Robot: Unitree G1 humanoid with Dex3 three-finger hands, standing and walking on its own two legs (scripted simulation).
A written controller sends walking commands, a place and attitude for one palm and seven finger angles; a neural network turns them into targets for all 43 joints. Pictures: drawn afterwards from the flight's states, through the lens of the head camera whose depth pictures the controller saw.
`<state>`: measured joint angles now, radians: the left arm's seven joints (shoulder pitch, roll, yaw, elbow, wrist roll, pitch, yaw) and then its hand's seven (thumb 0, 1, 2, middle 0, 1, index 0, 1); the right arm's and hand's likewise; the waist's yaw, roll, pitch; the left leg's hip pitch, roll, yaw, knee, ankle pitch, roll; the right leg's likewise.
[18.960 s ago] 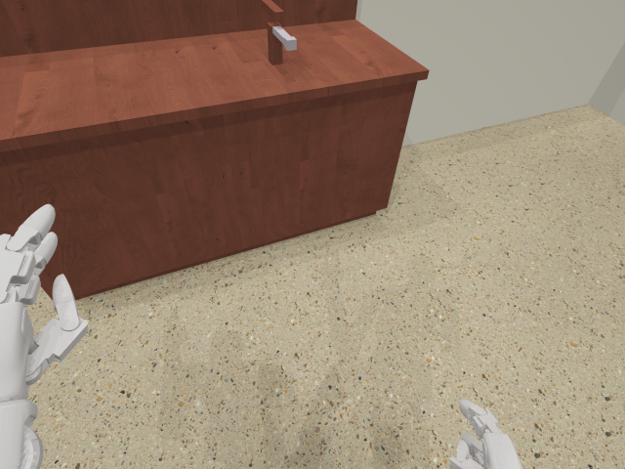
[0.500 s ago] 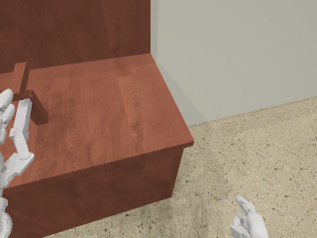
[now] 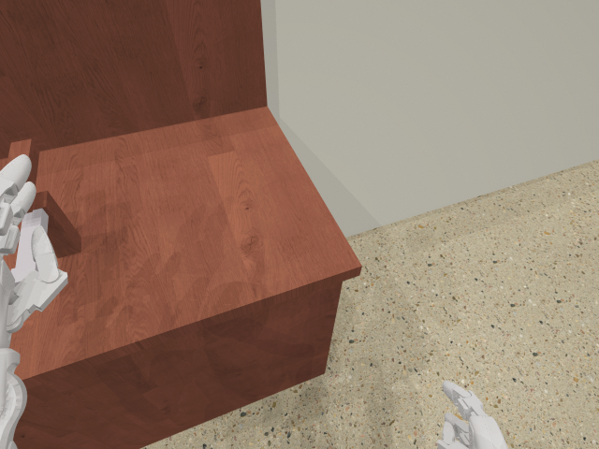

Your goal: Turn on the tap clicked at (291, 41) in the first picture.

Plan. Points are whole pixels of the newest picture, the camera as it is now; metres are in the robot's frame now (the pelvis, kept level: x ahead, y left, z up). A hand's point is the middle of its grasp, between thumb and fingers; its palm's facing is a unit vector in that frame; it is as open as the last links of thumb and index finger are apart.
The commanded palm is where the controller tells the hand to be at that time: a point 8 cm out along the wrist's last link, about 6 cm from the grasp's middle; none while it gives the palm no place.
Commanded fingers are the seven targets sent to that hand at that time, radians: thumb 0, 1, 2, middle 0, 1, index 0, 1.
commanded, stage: look again from close up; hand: left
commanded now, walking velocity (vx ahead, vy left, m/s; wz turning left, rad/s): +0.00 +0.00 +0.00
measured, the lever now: (28, 279) +0.28 +0.38 +0.07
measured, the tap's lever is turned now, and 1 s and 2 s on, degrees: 0 0 0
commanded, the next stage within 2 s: shuffle to correct the standing spot in 0.14 s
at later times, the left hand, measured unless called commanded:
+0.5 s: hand (62, 273) +0.24 +0.27 +0.16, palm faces +0.38 -0.84 -0.38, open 7.4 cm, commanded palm +0.18 +0.30 +0.18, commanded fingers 0.00 0.90 0.90 -0.20 -0.30 -0.20 -0.30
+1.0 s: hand out of the picture +0.14 +0.29 +0.16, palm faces +0.39 -0.82 -0.41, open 7.4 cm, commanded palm +0.08 +0.32 +0.18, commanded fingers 0.00 0.90 0.90 -0.20 -0.30 -0.20 -0.30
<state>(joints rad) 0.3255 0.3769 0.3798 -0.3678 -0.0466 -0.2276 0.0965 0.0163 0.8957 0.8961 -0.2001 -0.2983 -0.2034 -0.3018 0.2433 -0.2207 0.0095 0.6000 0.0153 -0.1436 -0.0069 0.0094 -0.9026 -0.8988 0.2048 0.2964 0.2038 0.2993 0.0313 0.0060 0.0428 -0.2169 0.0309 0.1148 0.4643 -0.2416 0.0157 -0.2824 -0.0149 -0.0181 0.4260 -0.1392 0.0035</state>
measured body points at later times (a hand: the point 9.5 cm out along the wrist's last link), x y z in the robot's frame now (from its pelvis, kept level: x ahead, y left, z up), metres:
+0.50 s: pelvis +0.02 +0.02 +0.00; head +0.06 +0.05 +0.44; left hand +0.22 +0.31 +0.18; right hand +0.24 -0.18 -0.06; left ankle +0.01 +0.11 -0.74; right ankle +0.06 -0.12 -0.74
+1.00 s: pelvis -0.08 +0.03 +0.00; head -0.03 +0.07 +0.44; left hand +0.11 +0.33 +0.18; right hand +0.08 -0.20 -0.08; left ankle -0.03 +0.11 -0.74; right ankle -0.08 -0.10 -0.69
